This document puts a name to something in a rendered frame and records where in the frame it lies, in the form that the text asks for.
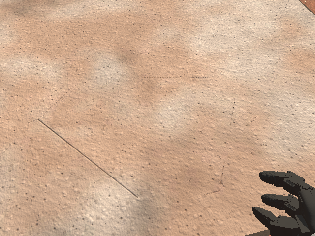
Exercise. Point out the robot right hand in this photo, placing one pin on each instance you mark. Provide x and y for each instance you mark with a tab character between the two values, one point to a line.
301	209

